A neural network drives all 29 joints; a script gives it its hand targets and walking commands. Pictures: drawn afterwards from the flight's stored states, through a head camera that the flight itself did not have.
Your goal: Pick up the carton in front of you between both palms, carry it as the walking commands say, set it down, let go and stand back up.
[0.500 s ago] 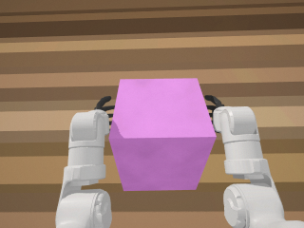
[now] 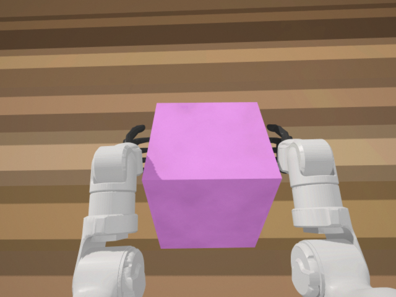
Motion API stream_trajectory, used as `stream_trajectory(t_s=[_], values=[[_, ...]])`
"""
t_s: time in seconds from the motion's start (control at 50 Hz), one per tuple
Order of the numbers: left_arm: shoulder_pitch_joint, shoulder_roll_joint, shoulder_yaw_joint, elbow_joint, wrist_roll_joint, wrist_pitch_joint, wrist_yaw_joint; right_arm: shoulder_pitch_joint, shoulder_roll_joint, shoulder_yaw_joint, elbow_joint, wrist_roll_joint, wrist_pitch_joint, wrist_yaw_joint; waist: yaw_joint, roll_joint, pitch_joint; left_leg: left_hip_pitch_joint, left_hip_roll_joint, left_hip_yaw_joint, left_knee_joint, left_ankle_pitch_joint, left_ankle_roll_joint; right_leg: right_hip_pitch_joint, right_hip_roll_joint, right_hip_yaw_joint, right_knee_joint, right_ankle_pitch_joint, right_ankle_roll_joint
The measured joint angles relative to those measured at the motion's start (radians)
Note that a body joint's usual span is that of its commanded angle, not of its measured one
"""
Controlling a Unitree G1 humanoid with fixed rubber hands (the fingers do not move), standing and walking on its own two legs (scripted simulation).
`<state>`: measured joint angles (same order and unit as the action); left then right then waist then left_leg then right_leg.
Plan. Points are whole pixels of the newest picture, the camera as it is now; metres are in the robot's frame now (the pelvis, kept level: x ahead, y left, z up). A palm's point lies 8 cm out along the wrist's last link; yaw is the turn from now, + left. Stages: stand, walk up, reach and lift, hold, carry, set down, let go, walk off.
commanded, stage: carry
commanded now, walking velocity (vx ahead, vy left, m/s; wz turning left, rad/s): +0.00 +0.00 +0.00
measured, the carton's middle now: (207, 177) +0.35 +0.00 +0.07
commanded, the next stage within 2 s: none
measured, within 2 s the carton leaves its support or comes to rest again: neither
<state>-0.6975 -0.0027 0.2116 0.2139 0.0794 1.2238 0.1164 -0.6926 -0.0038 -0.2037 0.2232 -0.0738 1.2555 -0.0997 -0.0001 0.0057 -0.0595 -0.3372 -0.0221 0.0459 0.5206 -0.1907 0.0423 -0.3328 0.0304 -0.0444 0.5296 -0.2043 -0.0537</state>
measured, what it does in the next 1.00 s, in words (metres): shifts its weight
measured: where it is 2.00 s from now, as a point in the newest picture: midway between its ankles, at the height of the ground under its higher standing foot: (199, 230)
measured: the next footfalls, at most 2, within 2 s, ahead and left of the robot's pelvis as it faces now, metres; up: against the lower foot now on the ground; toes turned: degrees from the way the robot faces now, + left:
left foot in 1.38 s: +0.36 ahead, +0.13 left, +0.12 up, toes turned +4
right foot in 1.84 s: +0.65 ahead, -0.07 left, +0.25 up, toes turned -7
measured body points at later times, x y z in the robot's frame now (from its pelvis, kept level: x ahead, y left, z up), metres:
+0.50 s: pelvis +0.00 +0.00 +0.00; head -0.01 +0.00 +0.45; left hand +0.37 +0.15 +0.13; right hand +0.36 -0.15 +0.12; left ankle +0.05 +0.10 -0.73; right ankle +0.05 -0.09 -0.73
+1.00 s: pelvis +0.05 -0.01 -0.01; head +0.03 -0.01 +0.44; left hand +0.42 +0.14 +0.17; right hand +0.42 -0.16 +0.17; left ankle +0.05 +0.09 -0.73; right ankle +0.05 -0.09 -0.73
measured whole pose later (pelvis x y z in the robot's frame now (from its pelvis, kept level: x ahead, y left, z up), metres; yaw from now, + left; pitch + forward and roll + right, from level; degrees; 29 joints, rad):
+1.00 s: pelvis +0.05 -0.01 -0.01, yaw +0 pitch +4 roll +0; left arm -0.80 0.03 0.22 0.19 0.05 1.32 0.12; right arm -0.80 -0.03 -0.20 0.19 -0.06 1.36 -0.11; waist 0.00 0.00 -0.15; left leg -0.36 -0.02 0.05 0.61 -0.32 0.06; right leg -0.36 0.03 -0.04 0.62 -0.33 -0.07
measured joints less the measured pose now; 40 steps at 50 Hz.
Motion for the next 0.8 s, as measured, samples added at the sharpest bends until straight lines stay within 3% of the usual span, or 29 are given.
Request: stream_trajectory(t_s=[0.7,0.8], values=[[0.01,-0.003,0.001,-0.028,0.001,0.003,0.0,-0.002,-0.001,0.004,-0.014,0.001,0.001,0.0,-0.001,-0.003,-0.004,-0.007,0.001,0.002,0.003,-0.008,0.001,-0.007,0.001,0.002,0.001,-0.006,0.0],[-0.009,0.006,-0.009,-0.051,-0.008,0.021,0.0,-0.011,-0.009,0.009,-0.053,0.004,0.026,0.0,0.005,-0.01,-0.028,-0.035,0.001,0.007,0.042,-0.045,0.021,-0.035,0.001,0.005,0.037,-0.032,-0.003]])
